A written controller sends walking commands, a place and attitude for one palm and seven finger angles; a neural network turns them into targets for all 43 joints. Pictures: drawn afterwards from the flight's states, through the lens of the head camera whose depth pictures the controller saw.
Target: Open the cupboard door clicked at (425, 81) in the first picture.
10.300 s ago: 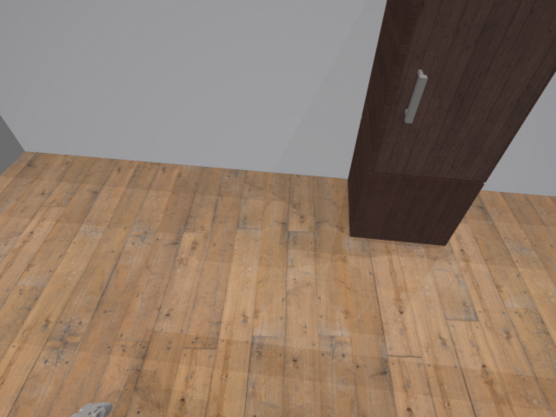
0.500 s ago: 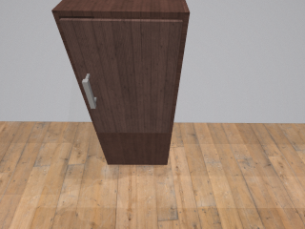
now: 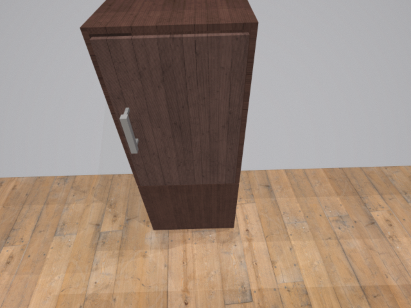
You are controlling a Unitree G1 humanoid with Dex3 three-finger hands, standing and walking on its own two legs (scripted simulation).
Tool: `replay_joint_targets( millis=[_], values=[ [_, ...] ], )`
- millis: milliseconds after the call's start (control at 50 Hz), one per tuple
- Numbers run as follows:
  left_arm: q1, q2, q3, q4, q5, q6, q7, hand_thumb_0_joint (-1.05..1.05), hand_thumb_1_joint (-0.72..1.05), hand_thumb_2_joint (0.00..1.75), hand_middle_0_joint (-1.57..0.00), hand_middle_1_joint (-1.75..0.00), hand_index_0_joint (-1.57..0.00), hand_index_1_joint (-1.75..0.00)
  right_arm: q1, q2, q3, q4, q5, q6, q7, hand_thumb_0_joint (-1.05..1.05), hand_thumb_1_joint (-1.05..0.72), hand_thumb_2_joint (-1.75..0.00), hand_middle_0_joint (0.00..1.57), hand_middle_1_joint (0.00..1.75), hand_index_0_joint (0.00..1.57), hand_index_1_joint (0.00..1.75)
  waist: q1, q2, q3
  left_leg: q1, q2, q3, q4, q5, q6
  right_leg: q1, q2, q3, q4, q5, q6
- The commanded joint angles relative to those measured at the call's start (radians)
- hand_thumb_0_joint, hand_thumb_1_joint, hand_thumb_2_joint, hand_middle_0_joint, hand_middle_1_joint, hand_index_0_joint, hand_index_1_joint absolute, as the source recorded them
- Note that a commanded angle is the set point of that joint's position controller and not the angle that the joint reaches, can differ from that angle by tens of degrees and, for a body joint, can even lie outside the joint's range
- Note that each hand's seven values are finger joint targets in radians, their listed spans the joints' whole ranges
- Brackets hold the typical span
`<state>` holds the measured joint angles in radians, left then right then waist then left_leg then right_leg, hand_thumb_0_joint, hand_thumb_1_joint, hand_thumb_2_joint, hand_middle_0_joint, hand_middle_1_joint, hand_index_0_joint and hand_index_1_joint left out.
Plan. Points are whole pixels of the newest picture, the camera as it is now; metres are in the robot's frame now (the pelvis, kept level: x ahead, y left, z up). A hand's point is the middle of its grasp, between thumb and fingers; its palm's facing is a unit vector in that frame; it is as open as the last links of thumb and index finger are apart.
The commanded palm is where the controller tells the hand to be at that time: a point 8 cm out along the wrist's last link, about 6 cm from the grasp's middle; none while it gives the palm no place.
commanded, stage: look again from close up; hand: left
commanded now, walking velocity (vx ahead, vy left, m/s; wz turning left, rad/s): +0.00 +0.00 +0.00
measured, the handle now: (130, 131) +0.62 +0.28 -0.03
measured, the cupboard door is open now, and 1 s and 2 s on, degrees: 0 0 0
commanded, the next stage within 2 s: shuffle to correct the standing spot in 0.14 s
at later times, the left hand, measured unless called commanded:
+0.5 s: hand out of the picture +0.01 +0.16 -0.18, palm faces +0.10 -0.98 -0.17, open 7.4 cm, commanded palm none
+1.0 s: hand out of the picture +0.15 +0.18 -0.16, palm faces +0.11 -0.96 -0.27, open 7.2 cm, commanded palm none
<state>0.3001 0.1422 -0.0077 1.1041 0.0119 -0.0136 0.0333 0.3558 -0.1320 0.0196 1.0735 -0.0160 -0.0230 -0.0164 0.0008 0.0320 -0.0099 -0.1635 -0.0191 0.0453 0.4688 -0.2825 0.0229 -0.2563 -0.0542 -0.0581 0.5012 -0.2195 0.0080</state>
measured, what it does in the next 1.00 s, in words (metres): walks ahead: right foot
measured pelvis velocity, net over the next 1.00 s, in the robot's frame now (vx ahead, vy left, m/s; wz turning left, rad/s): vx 0.10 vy -0.01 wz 0.08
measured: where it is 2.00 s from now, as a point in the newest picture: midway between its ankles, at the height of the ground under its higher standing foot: outside the picture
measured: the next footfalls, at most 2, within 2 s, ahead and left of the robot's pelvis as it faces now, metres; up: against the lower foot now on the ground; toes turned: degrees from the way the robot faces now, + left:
right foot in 0.78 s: +0.14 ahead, -0.09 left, +0.00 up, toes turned +2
left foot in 1.16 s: +0.16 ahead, +0.14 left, +0.00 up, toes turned +7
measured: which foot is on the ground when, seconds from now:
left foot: down 0.00-0.78, up 0.80-1.00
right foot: down 0.00-0.54, up 0.56-0.76, down 0.78-1.00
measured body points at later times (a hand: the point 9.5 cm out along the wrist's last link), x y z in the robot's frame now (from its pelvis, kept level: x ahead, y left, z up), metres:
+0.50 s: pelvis +0.03 +0.00 -0.01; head +0.05 +0.00 +0.44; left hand +0.00 +0.22 -0.17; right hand +0.01 -0.22 -0.17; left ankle -0.02 +0.10 -0.74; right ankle +0.03 -0.12 -0.74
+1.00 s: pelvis +0.10 -0.01 +0.00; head +0.14 -0.04 +0.45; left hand +0.14 +0.23 -0.14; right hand +0.15 -0.23 -0.17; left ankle +0.08 +0.13 -0.68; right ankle +0.12 -0.09 -0.74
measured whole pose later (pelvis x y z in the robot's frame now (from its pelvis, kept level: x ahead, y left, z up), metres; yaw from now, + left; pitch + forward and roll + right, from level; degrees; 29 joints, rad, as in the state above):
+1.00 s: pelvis +0.10 -0.01 +0.00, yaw +4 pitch +0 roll +3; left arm 0.20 0.15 0.04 0.98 0.02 -0.01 0.04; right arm 0.22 -0.16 -0.04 1.04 -0.01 0.03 -0.01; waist 0.00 0.01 0.08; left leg -0.43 0.01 0.03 0.94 -0.43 -0.04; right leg -0.28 -0.05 -0.12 0.56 -0.28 -0.07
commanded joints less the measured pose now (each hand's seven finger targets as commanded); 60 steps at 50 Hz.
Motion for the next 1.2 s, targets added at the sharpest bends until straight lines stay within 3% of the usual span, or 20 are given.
replay_joint_targets(
  millis=[0,220,300,420,480,520,540,580,700,720,740,760,780,820,880,1020,1080,1120,1160,1180],
  values=[
    [0.06,0.078,0.016,-0.022,0.001,-0.014,0.0,0.0,0.9,0.9,-0.2,-0.3,-0.2,-0.3,0.044,-0.099,-0.016,-0.024,0.0,-0.018,-0.011,0.0,-0.9,-0.9,0.2,0.3,0.2,0.3,0.008,-0.026,0.113,-0.16,0.115,-0.118,-0.174,0.009,0.022,0.07,-0.046,0.067,-0.074,0.022,-0.04],
    [0.045,0.081,0.02,-0.009,-0.001,-0.015,0.0,0.0,0.9,0.9,-0.2,-0.3,-0.2,-0.3,0.035,-0.09,-0.013,0.017,0.001,-0.017,-0.015,0.0,-0.9,-0.9,0.2,0.3,0.2,0.3,0.003,-0.024,0.093,-0.099,0.113,-0.088,-0.145,0.097,0.014,0.077,-0.055,0.074,-0.079,0.074,-0.042],
    [0.057,0.104,0.037,-0.022,0.01,-0.01,-0.007,0.0,0.9,0.9,-0.2,-0.3,-0.2,-0.3,0.029,-0.098,-0.019,0.007,-0.006,-0.003,-0.007,0.0,-0.9,-0.9,0.2,0.3,0.2,0.3,0.011,-0.036,0.125,-0.168,0.083,-0.08,-0.095,-0.131,0.027,0.045,-0.068,0.094,-0.075,-0.212,-0.061],
    [0.118,0.164,0.082,-0.047,0.014,-0.016,-0.006,0.0,0.9,0.9,-0.2,-0.3,-0.2,-0.3,0.02,-0.066,-0.03,-0.042,-0.01,-0.001,0.005,0.0,-0.9,-0.9,0.2,0.3,0.2,0.3,0.017,-0.2,0.119,-0.23,0.027,0.014,0.175,-0.128,0.016,0.027,-0.243,0.281,-0.217,-0.371,-0.158],
    [0.043,0.124,0.076,-0.074,0.015,-0.013,-0.013,0.0,0.9,0.9,-0.2,-0.3,-0.2,-0.3,0.115,-0.063,-0.03,-0.002,-0.009,-0.018,0.008,0.0,-0.9,-0.9,0.2,0.3,0.2,0.3,-0.034,-0.007,0.116,-0.02,0.055,-0.037,-0.023,-0.007,0.031,-0.103,-0.103,0.063,-0.003,-0.236,-0.101],
    [-0.032,0.052,0.055,-0.111,0.017,-0.019,-0.017,0.0,0.9,0.9,-0.2,-0.3,-0.2,-0.3,0.226,-0.151,-0.046,0.036,-0.015,-0.032,-0.012,0.0,-0.9,-0.9,0.2,0.3,0.2,0.3,-0.071,0.295,0.13,0.134,0.28,-0.356,-0.153,0.351,0.158,-0.321,0.05,-0.1,0.36,-0.289,-0.039],
    [-0.074,0.058,0.051,-0.128,0.016,-0.027,-0.016,0.0,0.9,0.9,-0.2,-0.3,-0.2,-0.3,0.243,-0.144,-0.041,0.041,-0.017,-0.034,-0.021,0.0,-0.9,-0.9,0.2,0.3,0.2,0.3,-0.079,0.233,0.14,0.212,0.325,-0.402,-0.135,0.574,0.229,-0.427,0.035,-0.044,0.472,-0.39,-0.051],
    [-0.123,0.052,0.054,-0.137,0.007,-0.037,-0.025,0.0,0.9,0.9,-0.2,-0.3,-0.2,-0.3,0.208,-0.136,-0.04,0.021,-0.019,-0.041,-0.024,0.0,-0.9,-0.9,0.2,0.3,0.2,0.3,-0.065,0.09,0.126,0.221,0.336,-0.349,-0.092,0.705,0.26,-0.433,-0.01,-0.005,0.51,-0.374,-0.062],
    [-0.009,0.022,0.056,-0.108,0.009,-0.028,-0.039,0.0,0.9,0.9,-0.2,-0.3,-0.2,-0.3,0.075,-0.156,-0.045,-0.006,-0.01,-0.037,-0.021,0.0,-0.9,-0.9,0.2,0.3,0.2,0.3,0.038,0.081,0.089,-0.029,0.204,-0.129,-0.071,0.481,0.153,-0.006,0.051,-0.088,0.141,-0.086,-0.058],
    [0.067,0.046,0.06,-0.087,0.011,-0.035,-0.034,0.0,0.9,0.9,-0.2,-0.3,-0.2,-0.3,0.077,-0.151,-0.044,-0.007,-0.002,-0.037,-0.022,0.0,-0.9,-0.9,0.2,0.3,0.2,0.3,0.07,0.021,0.06,-0.058,0.171,-0.103,0.024,0.485,0.122,0.117,0.04,-0.065,0.037,0.018,-0.055],
    [0.158,0.109,0.073,-0.065,0.013,-0.047,-0.021,0.0,0.9,0.9,-0.2,-0.3,-0.2,-0.3,0.088,-0.126,-0.043,-0.012,0.008,-0.04,-0.019,0.0,-0.9,-0.9,0.2,0.3,0.2,0.3,0.1,-0.1,-0.006,-0.16,0.122,-0.067,0.188,0.363,0.074,0.295,-0.089,0.096,0.01,0.179,-0.089],
    [0.225,0.192,0.089,-0.053,0.014,-0.052,-0.007,0.0,0.9,0.9,-0.2,-0.3,-0.2,-0.3,0.103,-0.083,-0.041,-0.04,0.014,-0.043,-0.017,0.0,-0.9,-0.9,0.2,0.3,0.2,0.3,0.1,-0.312,-0.066,-0.332,-0.007,0.016,0.431,-0.096,0.016,0.417,-0.355,0.426,-0.071,0.554,-0.203],
    [0.22,0.207,0.083,-0.064,0.0,-0.039,0.0,0.0,0.9,0.9,-0.2,-0.3,-0.2,-0.3,0.078,-0.091,-0.049,-0.056,0.009,-0.021,-0.027,0.0,-0.9,-0.9,0.2,0.3,0.2,0.3,0.084,-0.171,-0.062,-0.294,0.002,-0.054,0.538,-0.35,-0.011,0.312,-0.442,0.442,-0.109,0.79,-0.285],
    [0.081,0.169,0.073,-0.098,0.005,-0.032,0.01,0.0,0.9,0.9,-0.2,-0.3,-0.2,-0.3,0.005,-0.069,-0.056,-0.059,0.008,0.013,-0.02,0.0,-0.9,-0.9,0.2,0.3,0.2,0.3,0.046,-0.246,0.042,-0.331,0.054,-0.079,0.65,-0.314,-0.028,0.132,-0.383,0.35,-0.111,0.761,-0.287],
    [-0.017,0.152,0.071,-0.14,0.011,-0.02,0.014,0.0,0.9,0.9,-0.2,-0.3,-0.2,-0.3,-0.005,-0.045,-0.065,-0.042,0.007,0.046,0.0,0.0,-0.9,-0.9,0.2,0.3,0.2,0.3,-0.001,-0.165,0.02,-0.254,0.052,-0.033,0.576,-0.175,-0.053,0.022,-0.268,0.139,-0.123,0.642,-0.22],
    [-0.005,0.206,0.097,-0.164,0.02,0.002,0.007,0.0,0.9,0.9,-0.2,-0.3,-0.2,-0.3,-0.108,-0.058,-0.07,-0.104,0.005,0.045,0.009,0.0,-0.9,-0.9,0.2,0.3,0.2,0.3,0.028,-0.184,-0.018,-0.215,0.027,0.02,0.314,-0.111,-0.067,0.067,-0.236,0.15,-0.113,0.457,-0.203],
    [-0.016,0.199,0.093,-0.166,0.017,0.01,0.005,0.0,0.9,0.9,-0.2,-0.3,-0.2,-0.3,-0.083,-0.056,-0.067,-0.101,0.006,0.032,0.004,0.0,-0.9,-0.9,0.2,0.3,0.2,0.3,0.001,-0.191,-0.017,-0.061,0.018,0.042,0.073,0.031,-0.062,0.012,-0.188,0.12,-0.06,0.324,-0.152],
    [-0.01,0.156,0.082,-0.171,0.007,0.02,0.003,0.0,0.9,0.9,-0.2,-0.3,-0.2,-0.3,-0.049,-0.112,-0.071,-0.093,0.0,0.019,-0.001,0.0,-0.9,-0.9,0.2,0.3,0.2,0.3,-0.01,-0.043,-0.021,0.083,0.102,-0.018,-0.056,0.22,-0.026,-0.077,-0.11,0.083,0.027,0.125,-0.082],
    [0.022,0.079,0.064,-0.18,0.006,0.03,0.003,0.0,0.9,0.9,-0.2,-0.3,-0.2,-0.3,-0.105,-0.197,-0.073,-0.134,-0.014,0.021,-0.002,0.0,-0.9,-0.9,0.2,0.3,0.2,0.3,0.021,0.148,0.024,-0.093,0.327,-0.239,-0.154,0.296,0.11,-0.069,-0.006,-0.016,0.132,-0.257,-0.019],
    [0.013,0.075,0.057,-0.174,0.011,0.036,0.006,0.0,0.9,0.9,-0.2,-0.3,-0.2,-0.3,-0.135,-0.172,-0.071,-0.138,-0.016,0.016,-0.007,0.0,-0.9,-0.9,0.2,0.3,0.2,0.3,0.02,0.227,0.058,-0.16,0.318,-0.276,-0.228,0.229,0.139,-0.056,0.004,-0.013,0.201,-0.304,-0.014]
  ],
)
